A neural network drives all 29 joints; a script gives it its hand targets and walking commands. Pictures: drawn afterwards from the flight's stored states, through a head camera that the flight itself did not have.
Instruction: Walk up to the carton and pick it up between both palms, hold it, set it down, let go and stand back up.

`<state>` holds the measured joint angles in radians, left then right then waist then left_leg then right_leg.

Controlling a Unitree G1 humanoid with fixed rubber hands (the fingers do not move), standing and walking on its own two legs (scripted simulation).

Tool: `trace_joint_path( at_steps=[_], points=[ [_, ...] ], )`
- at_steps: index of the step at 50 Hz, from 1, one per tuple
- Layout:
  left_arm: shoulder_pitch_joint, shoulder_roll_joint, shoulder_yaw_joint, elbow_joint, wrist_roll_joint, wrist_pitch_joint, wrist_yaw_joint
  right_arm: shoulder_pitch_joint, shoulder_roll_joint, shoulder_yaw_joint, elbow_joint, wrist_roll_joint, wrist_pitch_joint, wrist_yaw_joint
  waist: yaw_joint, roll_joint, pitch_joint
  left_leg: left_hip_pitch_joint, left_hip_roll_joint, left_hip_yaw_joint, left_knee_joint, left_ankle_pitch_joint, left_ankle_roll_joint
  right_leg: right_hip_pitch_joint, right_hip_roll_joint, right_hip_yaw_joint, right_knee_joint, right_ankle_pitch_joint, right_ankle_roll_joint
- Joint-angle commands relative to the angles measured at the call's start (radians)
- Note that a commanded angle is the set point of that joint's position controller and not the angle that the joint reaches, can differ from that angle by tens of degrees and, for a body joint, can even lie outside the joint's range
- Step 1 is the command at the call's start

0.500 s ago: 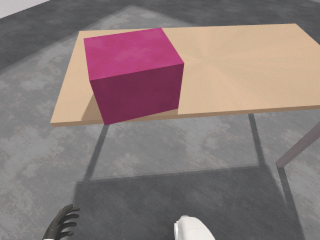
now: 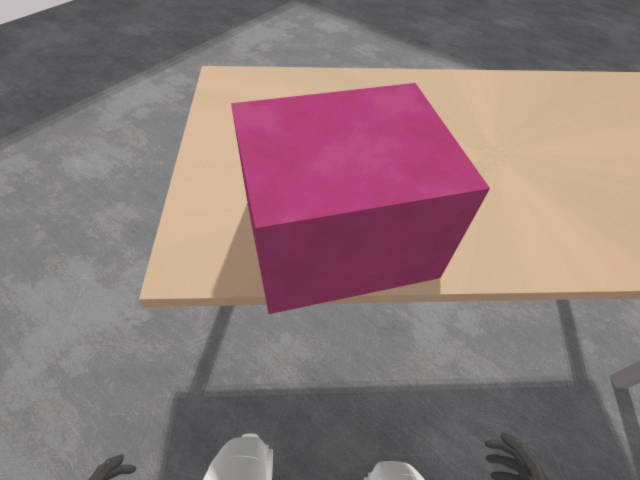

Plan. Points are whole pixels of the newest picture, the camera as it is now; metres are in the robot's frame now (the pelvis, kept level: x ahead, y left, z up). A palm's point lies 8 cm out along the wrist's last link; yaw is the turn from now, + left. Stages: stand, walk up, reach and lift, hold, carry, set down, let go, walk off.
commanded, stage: walk up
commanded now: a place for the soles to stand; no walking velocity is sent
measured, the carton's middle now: (343, 196) +0.48 +0.00 +0.05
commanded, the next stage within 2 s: none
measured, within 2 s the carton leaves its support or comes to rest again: neither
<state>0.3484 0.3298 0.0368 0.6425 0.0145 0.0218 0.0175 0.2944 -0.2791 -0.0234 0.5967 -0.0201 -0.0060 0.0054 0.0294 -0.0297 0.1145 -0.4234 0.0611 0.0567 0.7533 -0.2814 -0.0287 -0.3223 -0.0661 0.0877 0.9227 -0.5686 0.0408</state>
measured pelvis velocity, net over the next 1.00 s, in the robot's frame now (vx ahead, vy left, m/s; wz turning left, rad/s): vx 0.00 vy -0.01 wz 0.08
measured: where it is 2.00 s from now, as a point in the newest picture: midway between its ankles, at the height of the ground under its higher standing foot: outside the picture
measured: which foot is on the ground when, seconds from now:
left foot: down 0.00-1.00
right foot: up 0.00-0.22, down 0.24-1.00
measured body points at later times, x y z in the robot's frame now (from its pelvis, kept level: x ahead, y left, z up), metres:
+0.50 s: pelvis +0.01 -0.01 +0.02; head +0.02 -0.01 +0.46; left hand +0.18 +0.27 -0.07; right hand +0.12 -0.29 -0.08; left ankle +0.06 +0.13 -0.71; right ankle +0.01 -0.12 -0.71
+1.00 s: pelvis +0.00 -0.01 +0.02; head +0.02 +0.00 +0.47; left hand +0.09 +0.28 -0.09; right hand +0.14 -0.29 -0.07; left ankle +0.06 +0.13 -0.71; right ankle +0.01 -0.12 -0.71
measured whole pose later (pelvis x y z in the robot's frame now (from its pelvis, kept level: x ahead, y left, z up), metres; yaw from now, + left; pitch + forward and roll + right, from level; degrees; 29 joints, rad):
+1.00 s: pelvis +0.00 -0.01 +0.02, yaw +5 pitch -2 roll -1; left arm 0.23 0.34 0.02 0.69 0.01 0.05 -0.05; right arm 0.34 -0.32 -0.04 0.57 -0.01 0.00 -0.02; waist 0.02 -0.01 0.06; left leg -0.38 0.02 -0.05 0.63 -0.22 -0.03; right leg -0.27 -0.03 -0.13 0.64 -0.34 -0.02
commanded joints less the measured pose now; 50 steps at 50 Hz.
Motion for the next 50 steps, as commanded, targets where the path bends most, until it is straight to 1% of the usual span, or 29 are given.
trace_joint_path(
  at_steps=[1,3,4,5,8,10,11,12,13,14,15,16,17,18,19,20,21,22,24,28,31,33,35,38,41,44,47,48,50],
  points=[
    [0.022,0.097,0.022,-0.078,0.016,0.031,0.015,0.058,-0.239,-0.068,-0.078,0.013,0.006,-0.03,-0.064,0.205,-0.07,0.148,0.354,-0.49,-0.393,0.234,0.318,-0.176,0.015,-0.019,0.212,-0.082,0.001],
    [0.024,0.089,0.028,-0.061,0.005,0.023,0.013,0.051,-0.218,-0.058,-0.08,-0.008,0.01,-0.034,-0.059,0.249,-0.09,0.147,0.289,-0.357,-0.345,0.268,0.271,-0.135,-0.004,-0.027,0.105,-0.054,-0.013],
    [0.021,0.074,0.022,-0.057,0.004,0.02,0.006,0.05,-0.213,-0.058,-0.074,-0.015,0.011,-0.034,-0.057,0.262,-0.109,0.159,0.264,-0.329,-0.331,0.255,0.253,-0.108,-0.009,-0.052,0.041,-0.054,-0.016],
    [0.007,0.075,0.024,-0.059,0.009,0.021,-0.001,0.066,-0.208,-0.06,-0.073,-0.019,0.012,-0.036,-0.061,0.234,-0.111,0.193,0.259,-0.323,-0.318,0.284,0.249,-0.113,0.001,-0.075,0.005,-0.033,-0.015],
    [-0.051,0.06,0.023,-0.07,0.021,0.023,-0.016,0.097,-0.211,-0.065,-0.063,-0.014,0.012,-0.042,-0.072,0.226,-0.142,0.207,0.262,-0.313,-0.271,0.384,0.249,-0.058,0.009,-0.102,-0.12,0.067,-0.027],
    [-0.049,0.057,0.024,-0.07,0.021,0.017,-0.029,0.063,-0.221,-0.064,-0.069,-0.009,0.012,-0.045,-0.033,0.174,-0.144,0.133,0.25,-0.28,-0.23,0.431,0.227,0.055,0.03,-0.124,-0.246,0.239,-0.047],
    [-0.029,0.059,0.026,-0.062,0.016,0.011,-0.035,0.027,-0.232,-0.061,-0.078,0.003,0.012,-0.042,-0.002,0.158,-0.167,0.074,0.229,-0.229,-0.205,0.408,0.195,0.14,0.033,-0.121,-0.336,0.334,-0.066],
    [-0.043,0.09,0.035,-0.065,0.022,0.006,-0.041,0.034,-0.216,-0.054,-0.085,0.011,0.009,-0.037,-0.002,0.126,-0.168,0.02,0.194,-0.197,-0.179,0.34,0.155,0.197,0.017,-0.08,-0.4,0.403,-0.095],
    [-0.078,0.146,0.049,-0.068,0.026,0.0,-0.041,0.054,-0.18,-0.037,-0.103,0.025,0.006,-0.028,-0.008,0.023,-0.196,-0.039,0.111,-0.111,-0.098,0.224,0.095,0.235,-0.098,0.064,-0.451,0.448,-0.145],
    [-0.15,0.19,0.052,-0.072,-0.008,0.002,-0.045,0.046,-0.129,-0.026,-0.102,0.041,0.011,-0.031,-0.015,-0.089,-0.203,0.063,-0.019,0.014,-0.027,-0.046,0.042,0.073,-0.203,0.151,-0.516,0.403,-0.233],
    [-0.216,0.174,0.047,-0.072,-0.027,0.005,-0.048,0.033,-0.129,-0.035,-0.087,0.032,0.021,-0.041,-0.017,-0.119,-0.142,0.136,-0.041,-0.001,0.017,-0.154,0.044,-0.054,-0.213,0.122,-0.533,0.362,-0.274],
    [-0.251,0.141,0.035,-0.073,-0.028,0.007,-0.049,0.06,-0.138,-0.038,-0.068,0.032,0.021,-0.042,-0.04,-0.116,-0.108,0.15,-0.038,0.003,-0.003,-0.125,0.046,-0.067,-0.177,0.064,-0.522,0.354,-0.258],
    [-0.255,0.127,0.028,-0.072,-0.02,0.012,-0.049,0.084,-0.154,-0.042,-0.062,0.035,0.014,-0.041,-0.045,-0.088,-0.099,0.126,-0.035,0.001,-0.051,-0.043,0.048,-0.019,-0.147,0.022,-0.491,0.424,-0.233],
    [-0.241,0.132,0.024,-0.074,-0.018,0.017,-0.048,0.087,-0.167,-0.044,-0.062,0.031,0.005,-0.041,-0.043,-0.068,-0.09,0.135,-0.017,-0.014,-0.085,0.098,0.053,-0.012,-0.127,0.001,-0.454,0.502,-0.207],
    [-0.24,0.138,0.02,-0.068,-0.019,0.02,-0.05,0.093,-0.18,-0.045,-0.069,0.021,-0.006,-0.042,-0.048,-0.066,-0.102,0.162,0.018,-0.055,-0.132,0.208,0.063,-0.01,-0.114,-0.007,-0.406,0.535,-0.18],
    [-0.232,0.137,0.023,-0.065,-0.016,0.027,-0.055,0.105,-0.198,-0.051,-0.068,0.012,-0.015,-0.044,-0.043,-0.071,-0.119,0.17,0.06,-0.118,-0.163,0.247,0.081,-0.01,-0.084,-0.037,-0.358,0.494,-0.153],
    [-0.203,0.111,0.011,-0.064,-0.021,0.03,-0.056,0.086,-0.218,-0.05,-0.07,0.013,-0.014,-0.04,-0.021,-0.05,-0.129,0.131,0.091,-0.18,-0.2,0.208,0.099,0.034,-0.054,-0.041,-0.361,0.406,-0.131],
    [-0.198,0.107,0.011,-0.057,-0.014,0.032,-0.056,0.072,-0.232,-0.057,-0.074,0.016,-0.013,-0.036,-0.012,0.006,-0.12,0.074,0.106,-0.207,-0.231,0.199,0.106,0.084,-0.039,-0.047,-0.345,0.408,-0.116],
    [-0.2,0.119,0.009,-0.045,-0.009,0.029,-0.058,0.066,-0.219,-0.054,-0.083,0.015,-0.013,-0.03,-0.014,0.037,-0.135,0.062,0.103,-0.205,-0.259,0.156,0.104,0.112,-0.042,-0.045,-0.349,0.382,-0.104],
    [-0.228,0.151,0.018,-0.041,-0.011,0.021,-0.058,0.071,-0.183,-0.049,-0.089,0.017,-0.008,-0.026,-0.028,0.014,-0.1,0.089,0.031,-0.124,-0.203,0.134,0.072,0.054,-0.08,-0.025,-0.434,0.332,-0.132],
    [-0.247,0.155,0.019,-0.036,-0.02,0.02,-0.061,0.067,-0.161,-0.055,-0.099,0.015,-0.004,-0.027,-0.036,-0.02,-0.068,0.136,-0.008,-0.086,-0.167,0.057,0.057,-0.049,-0.103,-0.016,-0.514,0.21,-0.149],
    [-0.26,0.159,0.024,-0.038,-0.015,0.026,-0.061,0.08,-0.164,-0.059,-0.1,0.012,-0.008,-0.028,-0.041,-0.019,-0.048,0.127,0.0,-0.116,-0.195,0.012,0.061,-0.067,-0.094,-0.029,-0.512,0.138,-0.142],
    [-0.23,0.141,0.023,-0.035,-0.012,0.027,-0.064,0.065,-0.192,-0.066,-0.101,0.009,-0.01,-0.028,-0.03,0.025,-0.062,0.093,0.019,-0.153,-0.229,-0.037,0.073,-0.036,-0.073,-0.037,-0.493,0.107,-0.132],
    [-0.21,0.134,0.021,-0.038,-0.005,0.023,-0.068,0.059,-0.202,-0.067,-0.105,0.008,-0.017,-0.028,-0.024,0.063,-0.055,0.031,0.062,-0.237,-0.297,-0.058,0.092,0.021,-0.047,-0.069,-0.433,0.163,-0.111],
    [-0.165,0.128,0.017,-0.029,-0.002,0.014,-0.07,0.039,-0.215,-0.07,-0.11,0.004,-0.016,-0.025,-0.008,0.109,-0.086,0.015,0.069,-0.245,-0.316,-0.092,0.096,0.066,-0.043,-0.068,-0.435,0.188,-0.104],
    [-0.162,0.151,0.026,-0.026,0.002,0.008,-0.067,0.06,-0.194,-0.066,-0.104,0.005,-0.016,-0.024,-0.016,0.047,-0.11,0.046,0.037,-0.211,-0.263,-0.05,0.084,0.057,-0.065,-0.055,-0.465,0.173,-0.117],
    [-0.169,0.151,0.026,-0.029,-0.005,0.01,-0.064,0.068,-0.172,-0.062,-0.099,0.009,-0.012,-0.027,-0.022,-0.017,-0.085,0.071,-0.017,-0.135,-0.178,-0.003,0.066,0.006,-0.107,-0.034,-0.536,0.134,-0.14],
    [-0.177,0.16,0.022,-0.028,-0.008,0.012,-0.064,0.072,-0.162,-0.058,-0.1,0.009,-0.012,-0.027,-0.028,-0.026,-0.09,0.095,-0.028,-0.117,-0.161,0.015,0.06,-0.011,-0.122,-0.039,-0.536,0.137,-0.146],
    [-0.178,0.161,0.021,-0.033,-0.009,0.018,-0.065,0.069,-0.168,-0.061,-0.107,0.008,-0.014,-0.03,-0.029,-0.022,-0.091,0.119,-0.015,-0.141,-0.157,0.043,0.067,-0.037,-0.116,-0.06,-0.515,0.174,-0.147]
  ],
)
